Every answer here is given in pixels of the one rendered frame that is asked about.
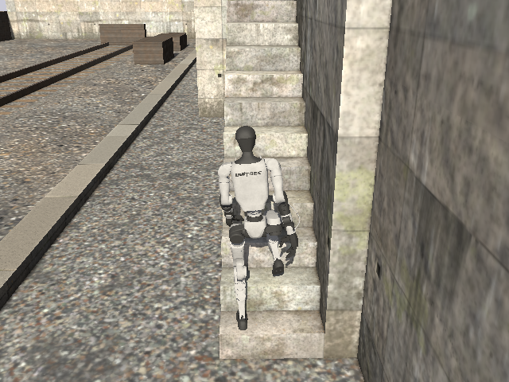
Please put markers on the left robot forearm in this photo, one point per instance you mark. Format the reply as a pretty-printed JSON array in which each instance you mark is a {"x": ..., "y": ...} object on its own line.
[{"x": 228, "y": 210}]

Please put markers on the robot left hand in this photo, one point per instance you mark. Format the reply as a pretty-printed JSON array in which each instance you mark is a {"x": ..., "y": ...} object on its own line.
[{"x": 235, "y": 217}]

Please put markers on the robot left upper arm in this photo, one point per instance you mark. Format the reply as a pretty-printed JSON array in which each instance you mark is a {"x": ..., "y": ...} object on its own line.
[{"x": 224, "y": 183}]

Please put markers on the humanoid robot torso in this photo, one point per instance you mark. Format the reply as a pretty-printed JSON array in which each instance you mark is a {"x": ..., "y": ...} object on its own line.
[{"x": 250, "y": 182}]

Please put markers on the robot right hand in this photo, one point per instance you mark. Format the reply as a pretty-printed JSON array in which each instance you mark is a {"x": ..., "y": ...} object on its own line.
[{"x": 294, "y": 244}]

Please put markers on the robot right upper arm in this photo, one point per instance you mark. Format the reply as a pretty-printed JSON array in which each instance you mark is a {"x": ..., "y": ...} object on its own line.
[{"x": 276, "y": 177}]

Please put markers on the right robot forearm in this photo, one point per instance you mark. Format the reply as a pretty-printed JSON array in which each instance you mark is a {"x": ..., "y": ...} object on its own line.
[{"x": 286, "y": 216}]

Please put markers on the left robot thigh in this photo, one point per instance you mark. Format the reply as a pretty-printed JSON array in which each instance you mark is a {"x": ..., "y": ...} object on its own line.
[{"x": 237, "y": 242}]

